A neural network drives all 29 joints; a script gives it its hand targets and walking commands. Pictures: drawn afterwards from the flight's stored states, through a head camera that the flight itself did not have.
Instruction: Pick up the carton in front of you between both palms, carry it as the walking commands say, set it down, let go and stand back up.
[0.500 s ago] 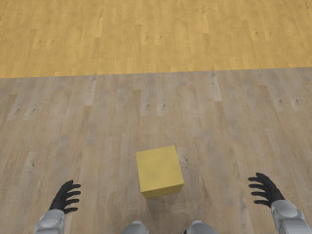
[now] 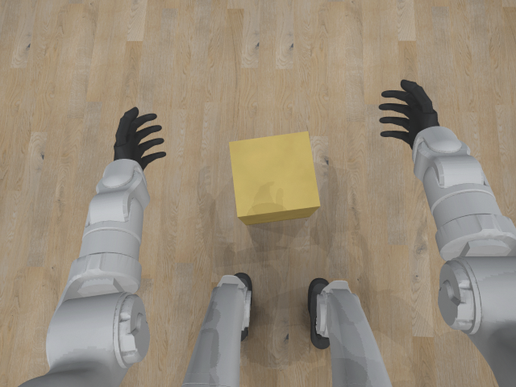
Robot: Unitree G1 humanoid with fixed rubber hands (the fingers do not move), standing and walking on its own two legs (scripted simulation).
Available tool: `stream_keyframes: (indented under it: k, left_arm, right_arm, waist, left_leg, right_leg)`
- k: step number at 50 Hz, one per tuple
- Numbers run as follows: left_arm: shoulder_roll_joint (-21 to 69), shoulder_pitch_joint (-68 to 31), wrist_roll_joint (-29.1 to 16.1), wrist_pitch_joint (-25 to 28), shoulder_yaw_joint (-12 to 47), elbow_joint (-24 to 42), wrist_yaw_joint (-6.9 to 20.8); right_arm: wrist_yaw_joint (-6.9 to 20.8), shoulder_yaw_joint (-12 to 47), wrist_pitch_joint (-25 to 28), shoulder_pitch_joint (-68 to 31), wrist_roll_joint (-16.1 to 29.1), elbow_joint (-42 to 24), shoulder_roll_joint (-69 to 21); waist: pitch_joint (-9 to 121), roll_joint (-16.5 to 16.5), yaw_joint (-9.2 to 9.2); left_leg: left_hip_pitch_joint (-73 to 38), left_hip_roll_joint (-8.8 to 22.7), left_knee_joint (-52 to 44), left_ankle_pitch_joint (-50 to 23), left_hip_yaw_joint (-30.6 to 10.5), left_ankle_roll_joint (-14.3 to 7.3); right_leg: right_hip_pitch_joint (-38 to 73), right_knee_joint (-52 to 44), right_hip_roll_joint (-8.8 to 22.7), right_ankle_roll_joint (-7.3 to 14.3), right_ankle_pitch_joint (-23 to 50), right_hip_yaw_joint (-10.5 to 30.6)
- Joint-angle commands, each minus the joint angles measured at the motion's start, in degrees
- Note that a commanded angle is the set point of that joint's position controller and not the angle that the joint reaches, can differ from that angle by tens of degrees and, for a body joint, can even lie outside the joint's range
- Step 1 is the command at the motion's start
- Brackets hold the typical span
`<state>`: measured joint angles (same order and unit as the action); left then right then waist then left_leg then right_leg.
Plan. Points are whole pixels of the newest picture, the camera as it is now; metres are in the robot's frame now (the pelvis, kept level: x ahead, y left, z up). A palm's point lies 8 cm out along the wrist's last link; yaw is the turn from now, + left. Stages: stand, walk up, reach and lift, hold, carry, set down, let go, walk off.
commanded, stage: reach and lift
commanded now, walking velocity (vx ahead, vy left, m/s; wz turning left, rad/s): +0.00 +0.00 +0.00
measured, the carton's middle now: (273, 183) +0.50 +0.03 -0.54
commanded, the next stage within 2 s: none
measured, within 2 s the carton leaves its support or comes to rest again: leaves its support in 1.88 s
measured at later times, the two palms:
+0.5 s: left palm (177, 156) +0.48 +0.22 -0.22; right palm (369, 133) +0.54 -0.15 -0.23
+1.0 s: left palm (203, 183) +0.47 +0.22 -0.43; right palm (343, 166) +0.53 -0.15 -0.43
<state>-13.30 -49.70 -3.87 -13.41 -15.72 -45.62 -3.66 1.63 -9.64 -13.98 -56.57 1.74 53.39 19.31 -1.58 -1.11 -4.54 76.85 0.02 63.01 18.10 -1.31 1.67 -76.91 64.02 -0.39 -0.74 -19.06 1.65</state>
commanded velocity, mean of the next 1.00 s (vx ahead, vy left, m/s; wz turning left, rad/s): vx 0.00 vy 0.00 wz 0.00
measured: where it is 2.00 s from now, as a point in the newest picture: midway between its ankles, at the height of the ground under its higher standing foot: (279, 322)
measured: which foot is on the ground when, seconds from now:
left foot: down 0.00-1.00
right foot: down 0.00-1.00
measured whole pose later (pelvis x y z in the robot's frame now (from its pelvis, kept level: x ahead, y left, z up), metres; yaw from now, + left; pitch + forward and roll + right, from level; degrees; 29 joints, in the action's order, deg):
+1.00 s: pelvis -0.03 +0.00 -0.27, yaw +2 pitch +42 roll +2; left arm -15.8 -76.7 -10.3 -3.5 -13.3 -60.6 -7.3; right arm -4.5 -2.4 -5.1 -84.3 9.6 67.1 23.6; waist -14.3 -0.4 -4.3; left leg 130.4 -2.7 117.3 28.7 -2.0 3.9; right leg -130.7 119.4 -3.0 -2.5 -30.4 3.6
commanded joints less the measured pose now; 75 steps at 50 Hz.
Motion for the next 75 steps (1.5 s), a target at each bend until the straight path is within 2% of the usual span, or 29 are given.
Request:
stream_keyframes:
  k: [1, 6, 9, 12, 16, 20, 24, 29, 35, 38, 42, 46, 50, 53, 54, 55, 57, 62, 64, 69, 75]
  left_arm:
    - [-5.79, -19.11, 0.75, 0.95, -2.44, 3.63, -0.78]
    - [-4.31, -24.01, 3.37, 2.62, -5.89, 2.69, -1.29]
    - [-3.49, -23.05, 5.07, 4.21, -7.73, 4.66, -1.03]
    - [-1.64, -21.27, 6.46, 6.19, -9.01, 5.73, -0.29]
    - [0.52, -18.14, 7.79, 9.01, -10.48, 4.67, 0.74]
    - [1.19, -15.06, 7.93, 10.99, -11.0, 1.44, 1.2]
    - [0.41, -14.89, 5.95, 12.2, -9.72, 0.13, 0.91]
    - [-3.71, -17.54, 0.94, 12.67, -5.43, 1.92, -0.77]
    - [-7.69, -23.94, -4.58, 11.27, -0.97, 3.95, -2.74]
    - [-8.73, -28.13, -6.13, 10.07, 0.33, 2.28, -3.47]
    - [-8.94, -33.64, -6.72, 9.45, 1.28, -2.93, -3.78]
    - [-9.23, -37.63, -6.33, 10.25, 1.62, -8.36, -3.7]
    - [-10.35, -40.94, -6.44, 11.69, 2.21, -11.95, -3.71]
    - [-11.42, -43.22, -7.71, 12.81, 3.42, -12.13, -4.01]
    - [-11.63, -44.1, -8.15, 13.13, 3.25, -10.86, -4.17]
    - [-11.64, -44.28, -8.73, 13.38, 3.68, -10.83, -4.17]
    - [-11.38, -43.28, -9.41, 13.88, 4.83, -11.48, -4.17]
    - [-8.47, -38.04, -11.1, 14.61, 6.96, -11.79, -4.52]
    - [-8.59, -36.89, -11.33, 14.54, 7.03, -11.67, -4.73]
    - [-8.66, -37.0, -9.4, 14.43, 5.48, -13.59, -4.58]
    - [-6.88, -40.78, -9.58, 14.66, 7.09, -12.9, -4.44]
  right_arm:
    - [0.26, -2.09, 1.22, -22.15, -0.72, -1.77, 7.91]
    - [0.46, -4.54, 2.72, -28.84, -3.8, 1.4, 7.82]
    - [0.24, -6.03, 4.08, -28.68, -5.88, 0.53, 7.29]
    - [0.1, -6.95, 5.81, -27.47, -7.18, -0.63, 4.66]
    - [-0.59, -7.76, 8.01, -24.04, -8.14, -1.03, 0.76]
    - [-1.87, -8.02, 9.55, -19.33, -8.65, -0.01, -0.83]
    - [-3.3, -6.0, 10.69, -18.51, -6.89, -1.1, -0.11]
    - [-5.14, -0.15, 11.15, -22.49, -1.23, -5.35, 3.05]
    - [-6.35, 4.5, 9.75, -29.24, 4.43, -7.63, 6.81]
    - [-6.64, 5.31, 8.63, -33.13, 6.17, -5.46, 8.12]
    - [-6.58, 5.78, 8.17, -37.61, 7.22, 1.16, 9.03]
    - [-6.32, 6.24, 9.12, -40.72, 7.55, 7.51, 9.79]
    - [-6.06, 7.12, 10.7, -43.61, 8.35, 10.84, 11.05]
    - [-6.24, 8.46, 12.03, -45.75, 9.84, 10.3, 12.54]
    - [-6.36, 9.26, 12.41, -46.73, 10.12, 9.23, 12.93]
    - [-6.53, 9.8, 12.62, -47.17, 10.08, 8.81, 12.68]
    - [-6.71, 10.15, 13.03, -46.34, 10.39, 7.58, 12.08]
    - [-6.85, 11.12, 13.78, -41.54, 11.46, 5.32, 10.05]
    - [-7.06, 11.23, 13.58, -40.5, 11.52, 4.61, 9.35]
    - [-6.84, 9.99, 13.04, -38.72, 10.25, 8.15, 7.84]
    - [-6.96, 10.99, 13.33, -41.55, 11.0, 9.27, 5.84]
  waist:
    - [47.2, -1.57, -1.1]
    - [54.47, -2.66, -2.32]
    - [60.54, -3.67, -2.32]
    - [61.35, -4.29, -2.56]
    - [59.12, -4.55, -2.51]
    - [57.21, -4.07, -1.58]
    - [59.07, -3.68, -0.99]
    - [68.65, -5.28, -1.47]
    - [73.35, -6.67, -1.63]
    - [69.68, -6.1, -1.81]
    - [59.73, -4.7, -1.64]
    - [53.06, -3.19, -1.5]
    - [50.25, -2.29, -1.48]
    - [53.01, -2.19, -1.31]
    - [53.45, -2.82, -1.9]
    - [53.71, -4.12, -1.47]
    - [53.67, -4.3, -0.79]
    - [58.38, -3.8, -0.47]
    - [58.73, -4.33, -0.64]
    - [49.23, -3.93, -0.86]
    - [48.44, -2.71, -0.71]
  left_leg:
    - [-18.33, -2.74, -6.03, 1.37, 4.98, 2.12]
    - [-16.75, -3.28, -4.54, -2.13, 5.68, 2.31]
    - [-17.55, -3.85, -4.0, -8.84, 6.05, 2.33]
    - [-13.76, -4.04, -2.63, -14.53, 6.13, 2.28]
    - [-5.17, -3.85, 1.64, -19.74, 5.69, 2.35]
    - [3.11, -3.62, 8.66, -22.02, 5.0, 2.69]
    - [8.0, -3.69, 16.43, -23.0, 4.44, 3.09]
    - [9.84, -3.74, 26.12, -23.53, 4.73, 2.98]
    - [13.93, -3.33, 34.78, -15.51, 6.18, 2.88]
    - [16.07, -2.74, 37.37, -8.52, 6.7, 2.83]
    - [19.76, -1.62, 40.43, 0.19, 6.58, 2.68]
    - [21.04, -0.97, 43.65, 2.81, 5.93, 2.42]
    - [20.81, -0.62, 47.02, 0.74, 5.08, 2.24]
    - [18.36, -0.66, 49.67, -3.32, 4.74, 2.05]
    - [19.71, -0.82, 50.05, -3.7, 4.86, 2.17]
    - [19.9, -1.01, 50.43, -4.53, 4.66, 2.1]
    - [17.94, -1.25, 51.85, -7.51, 4.29, 1.81]
    - [14.15, -2.15, 53.82, -13.62, 4.49, 1.59]
    - [14.91, -2.29, 53.58, -12.99, 4.75, 1.53]
    - [22.08, -2.03, 52.41, -6.16, 4.9, 1.84]
    - [21.81, -2.03, 51.8, -3.95, 4.97, 1.95]
  right_leg:
    - [19.93, -6.19, -2.87, -0.56, -3.21, -2.56]
    - [18.63, -4.63, -3.5, -0.66, 0.33, -2.34]
    - [21.33, -3.74, -4.05, -0.71, 7.3, -2.27]
    - [21.45, -1.92, -4.24, -0.68, 14.07, -1.8]
    - [15.96, 2.63, -3.97, -0.91, 20.48, -0.87]
    - [5.86, 9.58, -3.76, -1.16, 22.73, -0.48]
    - [-1.82, 17.08, -3.67, -1.3, 22.53, -0.6]
    - [-2.13, 27.18, -3.45, -1.88, 22.82, -1.42]
    - [-1.77, 36.07, -3.17, -1.98, 15.2, -2.51]
    - [-5.23, 38.61, -2.89, -1.8, 7.65, -2.95]
    - [-13.0, 40.94, -1.85, -1.57, -2.11, -2.75]
    - [-18.78, 43.78, -1.15, -1.33, -6.05, -2.28]
    - [-21.94, 47.21, -0.68, -1.19, -5.12, -1.83]
    - [-20.85, 49.97, -0.53, -1.15, -1.63, -1.82]
    - [-19.74, 50.53, -0.37, -0.94, -1.14, -1.51]
    - [-19.28, 51.25, -0.49, -1.13, 0.25, -1.78]
    - [-20.22, 52.23, -0.77, -1.46, 2.8, -2.17]
    - [-17.46, 53.81, -1.46, -1.64, 8.57, -2.74]
    - [-16.8, 53.67, -1.59, -1.76, 8.31, -2.9]
    - [-21.5, 52.29, -1.4, -1.68, 2.19, -2.08]
    - [-22.23, 51.26, -1.57, -1.29, -0.15, -1.81]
